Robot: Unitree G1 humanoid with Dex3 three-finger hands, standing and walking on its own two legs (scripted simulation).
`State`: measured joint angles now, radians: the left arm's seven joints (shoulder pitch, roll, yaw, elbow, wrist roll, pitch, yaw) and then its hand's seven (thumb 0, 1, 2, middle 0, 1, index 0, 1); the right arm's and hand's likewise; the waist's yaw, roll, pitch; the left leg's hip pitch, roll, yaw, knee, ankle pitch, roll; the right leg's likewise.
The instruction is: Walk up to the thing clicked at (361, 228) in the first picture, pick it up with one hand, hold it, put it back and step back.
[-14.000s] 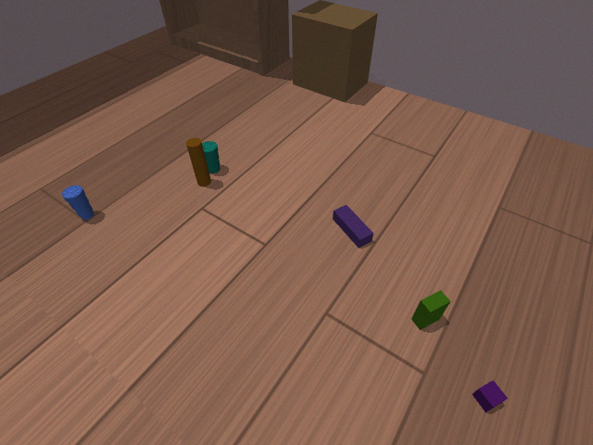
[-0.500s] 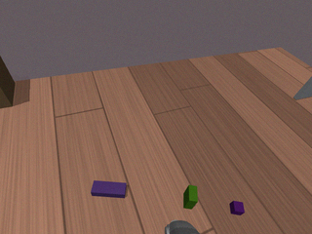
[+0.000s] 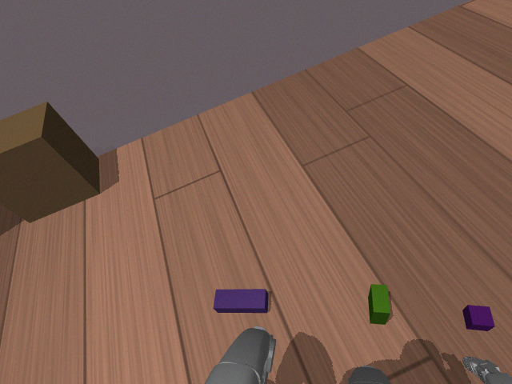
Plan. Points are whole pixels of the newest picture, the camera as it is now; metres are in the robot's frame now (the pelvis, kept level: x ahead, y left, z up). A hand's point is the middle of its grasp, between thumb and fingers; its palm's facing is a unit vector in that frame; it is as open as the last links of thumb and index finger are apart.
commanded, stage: walk up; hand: left
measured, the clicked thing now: (241, 301) +0.46 +0.26 -0.72
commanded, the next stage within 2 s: none
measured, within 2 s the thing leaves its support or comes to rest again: neither
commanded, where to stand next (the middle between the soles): +0.08 +0.03 m, yaw -1 degrees
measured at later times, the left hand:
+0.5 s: hand out of the picture +0.05 +0.31 -0.17, palm faces -0.01 -0.95 -0.31, open 7.4 cm
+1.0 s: hand out of the picture -0.03 +0.39 -0.10, palm faces +0.02 -0.73 -0.68, open 7.4 cm
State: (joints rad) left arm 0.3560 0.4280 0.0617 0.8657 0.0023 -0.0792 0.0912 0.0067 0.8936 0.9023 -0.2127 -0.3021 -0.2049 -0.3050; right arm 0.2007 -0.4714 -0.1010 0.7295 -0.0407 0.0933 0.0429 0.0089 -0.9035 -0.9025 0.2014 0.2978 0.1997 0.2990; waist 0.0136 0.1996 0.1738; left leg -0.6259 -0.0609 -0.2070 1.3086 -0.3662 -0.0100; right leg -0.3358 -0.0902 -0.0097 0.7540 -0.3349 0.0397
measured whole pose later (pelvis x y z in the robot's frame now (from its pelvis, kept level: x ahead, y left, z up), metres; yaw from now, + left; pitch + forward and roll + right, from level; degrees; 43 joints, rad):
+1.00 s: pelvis -0.02 +0.04 -0.02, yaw +2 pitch -3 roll +0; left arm 0.37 0.48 0.08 0.91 0.03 -0.07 0.09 0.01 0.89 0.90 -0.21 -0.30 -0.21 -0.31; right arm 0.21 -0.49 -0.11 0.78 -0.07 0.11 0.08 0.01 -0.90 -0.90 0.20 0.30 0.20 0.30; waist 0.04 0.16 0.12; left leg -0.54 0.09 -0.07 1.15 -0.45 0.01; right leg -0.50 -0.12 0.07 0.83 -0.31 0.03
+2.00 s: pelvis +0.00 +0.05 -0.03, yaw -3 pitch -2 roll +0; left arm 0.21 0.48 0.08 0.86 0.02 -0.03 0.08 0.01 0.89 0.90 -0.21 -0.30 -0.20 -0.30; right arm 0.13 -0.46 -0.09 0.79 -0.01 0.09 0.02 0.01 -0.90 -0.90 0.21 0.30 0.20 0.30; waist 0.02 0.13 0.21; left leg -0.50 0.03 -0.08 1.07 -0.48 -0.01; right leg -0.52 -0.13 0.08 0.90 -0.35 0.06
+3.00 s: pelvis -0.10 +0.06 -0.02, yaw +4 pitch -4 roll +0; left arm 0.22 0.47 0.11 0.98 0.04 0.03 0.08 0.01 0.90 0.90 -0.21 -0.30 -0.20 -0.30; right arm 0.30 -0.46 -0.09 0.86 -0.05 0.05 0.05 0.01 -0.90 -0.90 0.21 0.30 0.20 0.30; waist -0.02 0.07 0.09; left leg -0.34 0.00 0.01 0.94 -0.57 0.03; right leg -0.70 -0.08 0.10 1.18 -0.51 -0.01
